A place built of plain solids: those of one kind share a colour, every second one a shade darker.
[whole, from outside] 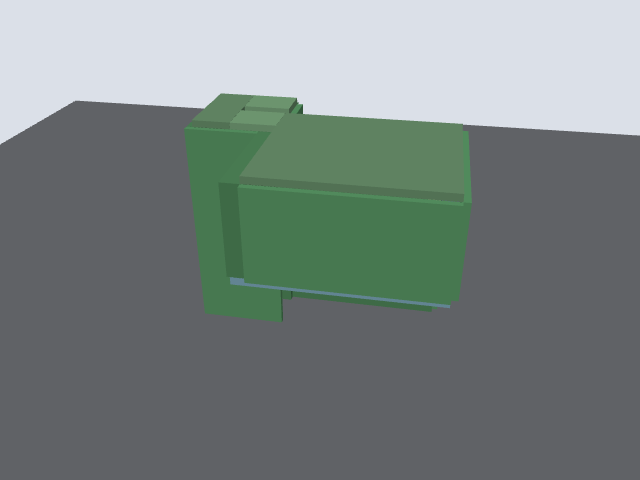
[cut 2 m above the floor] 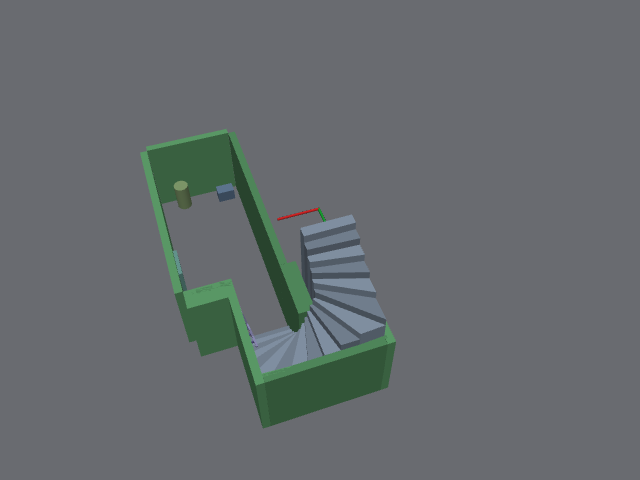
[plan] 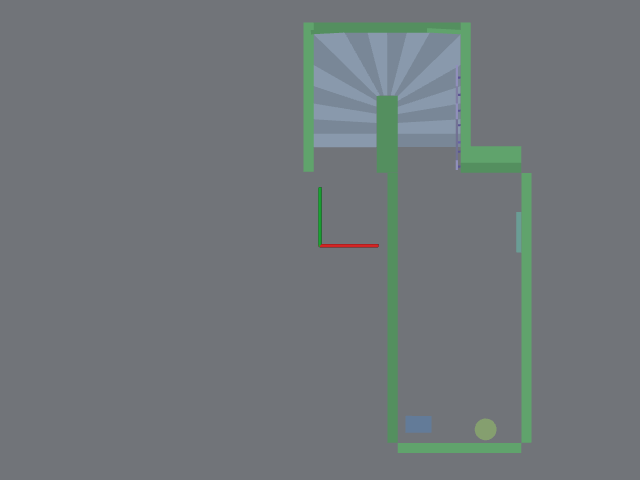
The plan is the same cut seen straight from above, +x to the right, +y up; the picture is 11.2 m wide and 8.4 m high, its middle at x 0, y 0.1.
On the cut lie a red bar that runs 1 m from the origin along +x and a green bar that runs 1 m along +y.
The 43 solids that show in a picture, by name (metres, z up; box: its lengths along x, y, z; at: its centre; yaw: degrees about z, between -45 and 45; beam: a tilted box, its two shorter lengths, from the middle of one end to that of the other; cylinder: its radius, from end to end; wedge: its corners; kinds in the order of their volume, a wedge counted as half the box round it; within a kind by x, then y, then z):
{
 "wall_1": {"box": [0.18, 5.02, 2.6], "at": [-3.61, -1.22, 5.09]},
 "wall_2": {"box": [3.41, 0.52, 2.6], "at": [-1.82, 1.55, 5.09]},
 "wall_3": {"box": [4.51, 0.18, 2.6], "at": [-1.27, -3.82, 5.09]},
 "wall_4": {"box": [0.18, 2.61, 6.44], "at": [-0.2, 2.6, 3.17]},
 "wall_5": {"box": [0.64, 0.08, 6.69], "at": [0.16, 3.75, 3.05], "yaw": 3.1},
 "wall_6": {"box": [0.37, 1.35, 6.69], "at": [1.18, 1.95, 3.05]},
 "wall_7": {"box": [2.57, 0.18, 6.44], "at": [1.18, 3.82, 3.17]},
 "wall_8": {"box": [0.18, 4.72, 2.86], "at": [1.27, -1.09, 1.38]},
 "wall_9": {"box": [1.1, 0.18, 3.59], "at": [1.91, 1.18, 4.6]},
 "wall_10": {"box": [0.64, 0.08, 6.69], "at": [2.19, 3.75, 3.05], "yaw": -3.1},
 "wall_11": {"box": [2.16, 0.18, 2.86], "at": [2.44, -3.54, 1.38]},
 "wall_12": {"box": [0.18, 2.63, 6.44], "at": [2.55, 2.59, 3.17]},
 "wall_13": {"box": [1.06, 0.18, 2.86], "at": [2.99, 1.36, 1.38]},
 "wall_14": {"box": [1.06, 0.47, 2.86], "at": [2.99, 1.51, 1.38]},
 "wall_15": {"box": [0.18, 4.72, 2.86], "at": [3.61, -1.09, 1.38]},
 "tread_1": {"wedge": [[-0.12, 3.7, -0.05], [-0.12, 3.7, 2.4], [0.43, 3.73, -0.05], [0.43, 3.73, 2.4], [0.99, 2.62, -0.05], [0.99, 2.62, 2.4], [1.05, 2.63, -0.05], [1.05, 2.63, 2.4]]},
 "tread_2": {"wedge": [[-0.11, 1.73, -0.05], [-0.11, 1.73, 3.6], [-0.11, 1.96, -0.05], [-0.11, 1.96, 3.6], [0.99, 1.73, -0.05], [0.99, 1.73, 3.6], [0.99, 1.96, -0.05], [0.99, 1.96, 3.6]]},
 "tread_3": {"wedge": [[-0.11, 1.95, -0.05], [-0.11, 1.95, 3.4], [-0.11, 2.21, -0.05], [-0.11, 2.21, 3.4], [0.99, 1.95, -0.05], [0.99, 1.95, 3.4], [0.99, 2.15, -0.05], [0.99, 2.15, 3.4]]},
 "tread_4": {"wedge": [[-0.11, 2.21, -0.05], [-0.11, 2.21, 3.2], [-0.11, 2.49, -0.05], [-0.11, 2.49, 3.2], [0.99, 2.14, -0.05], [0.99, 2.14, 3.2], [0.99, 2.31, -0.05], [0.99, 2.31, 3.2]]},
 "tread_5": {"wedge": [[-0.11, 2.49, -0.05], [-0.11, 2.49, 3.0], [-0.11, 2.79, -0.05], [-0.11, 2.79, 3.0], [0.99, 2.3, -0.05], [0.99, 2.3, 3.0], [0.99, 2.43, -0.05], [0.99, 2.43, 3.0]]},
 "tread_6": {"wedge": [[-0.11, 2.79, -0.05], [-0.11, 2.79, 2.8], [-0.11, 3.16, -0.05], [-0.11, 3.16, 2.8], [0.99, 2.43, -0.05], [0.99, 2.43, 2.8], [0.99, 2.53, -0.05], [0.99, 2.53, 2.8]]},
 "tread_7": {"wedge": [[-0.11, 3.16, -0.05], [-0.11, 3.16, 2.6], [-0.11, 3.7, -0.05], [-0.11, 3.7, 2.6], [0.99, 2.53, -0.05], [0.99, 2.53, 2.6], [0.99, 2.62, -0.05], [0.99, 2.62, 2.6]]},
 "tread_8": {"wedge": [[0.43, 3.73, -0.05], [0.43, 3.73, 2.2], [0.83, 3.73, -0.05], [0.83, 3.73, 2.2], [1.05, 2.63, -0.05], [1.05, 2.63, 2.2], [1.12, 2.63, -0.05], [1.12, 2.63, 2.2]]},
 "tread_9": {"wedge": [[0.83, 3.73, -0.05], [0.83, 3.73, 2.0], [1.11, 2.63, -0.05], [1.11, 2.63, 2.0], [1.17, 3.73, -0.05], [1.17, 3.73, 2.0], [1.18, 2.63, -0.05], [1.18, 2.63, 2.0]]},
 "tread_10": {"wedge": [[1.17, 2.63, -0.05], [1.17, 2.63, 1.8], [1.17, 3.73, -0.05], [1.17, 3.73, 1.8], [1.24, 2.63, -0.05], [1.24, 2.63, 1.8], [1.52, 3.73, -0.05], [1.52, 3.73, 1.8]]},
 "tread_11": {"wedge": [[1.23, 2.63, -0.05], [1.23, 2.63, 1.6], [1.3, 2.63, -0.05], [1.3, 2.63, 1.6], [1.52, 3.73, -0.05], [1.52, 3.73, 1.6], [1.92, 3.73, -0.05], [1.92, 3.73, 1.6]]},
 "tread_12": {"wedge": [[1.29, 2.63, -0.05], [1.29, 2.63, 1.4], [1.36, 2.62, -0.05], [1.36, 2.62, 1.4], [1.92, 3.73, -0.05], [1.92, 3.73, 1.4], [2.46, 3.7, -0.05], [2.46, 3.7, 1.4]]},
 "tread_13": {"wedge": [[1.36, 1.73, -0.05], [1.36, 1.73, 0.2], [1.36, 1.96, -0.05], [1.36, 1.96, 0.2], [2.46, 1.73, -0.05], [2.46, 1.73, 0.2], [2.46, 1.96, -0.05], [2.46, 1.96, 0.2]]},
 "tread_14": {"wedge": [[1.36, 1.96, -0.05], [1.36, 1.96, 0.4], [1.36, 2.15, -0.05], [1.36, 2.15, 0.4], [2.46, 1.96, -0.05], [2.46, 1.96, 0.4], [2.46, 2.22, -0.05], [2.46, 2.22, 0.4]]},
 "tread_15": {"wedge": [[1.36, 2.15, -0.05], [1.36, 2.15, 0.6], [1.36, 2.31, -0.05], [1.36, 2.31, 0.6], [2.46, 2.21, -0.05], [2.46, 2.21, 0.6], [2.46, 2.49, -0.05], [2.46, 2.49, 0.6]]},
 "tread_16": {"wedge": [[1.36, 2.3, -0.05], [1.36, 2.3, 0.8], [1.36, 2.43, -0.05], [1.36, 2.43, 0.8], [2.46, 2.49, -0.05], [2.46, 2.49, 0.8], [2.46, 2.79, -0.05], [2.46, 2.79, 0.8]]},
 "tread_17": {"wedge": [[1.36, 2.43, -0.05], [1.36, 2.43, 1.0], [1.36, 2.54, -0.05], [1.36, 2.54, 1.0], [2.46, 2.79, -0.05], [2.46, 2.79, 1.0], [2.46, 3.17, -0.05], [2.46, 3.17, 1.0]]},
 "tread_18": {"wedge": [[1.36, 2.53, -0.05], [1.36, 2.53, 1.2], [1.36, 2.62, -0.05], [1.36, 2.62, 1.2], [2.46, 3.16, -0.05], [2.46, 3.16, 1.2], [2.46, 3.7, -0.05], [2.46, 3.7, 1.2]]},
 "roof_1": {"box": [4.51, 5.02, 0.2], "at": [-1.27, -1.22, 6.49]},
 "roof_2": {"box": [1.1, 1.33, 0.2], "at": [0.44, 1.96, 6.49]},
 "roof_3": {"box": [2.57, 1.1, 0.2], "at": [1.18, 3.18, 6.49]},
 "roof_4": {"box": [1.1, 1.35, 0.2], "at": [1.91, 1.95, 6.49]},
 "floor_1": {"box": [4.51, 5.46, 0.22], "at": [-1.27, -1.0, 3.68]},
 "bin_1": {"cylinder": 0.19, "from": [2.9, -3.21, 0.0], "to": [2.9, -3.21, 0.75]},
 "bucket_1": {"box": [0.46, 0.3, 0.39], "at": [1.72, -3.13, 0.14], "yaw": -0.1},
 "cabinet_1": {"box": [0.09, 0.71, 0.65], "at": [3.48, 0.23, 1.43]},
 "guard_rail_1": {"wedge": [[2.38, 1.5, 0.89], [2.38, 1.5, 0.94], [2.38, 1.96, 1.29], [2.38, 1.96, 1.34], [2.42, 1.5, 0.89], [2.42, 1.5, 0.94], [2.42, 1.96, 1.29], [2.42, 1.96, 1.34]]},
 "guard_rail_2": {"wedge": [[2.38, 2.79, 1.89], [2.38, 2.79, 1.94], [2.38, 3.16, 2.09], [2.38, 3.16, 2.14], [2.42, 2.79, 1.89], [2.42, 2.79, 1.94], [2.42, 3.16, 2.09], [2.42, 3.16, 2.14]]}
}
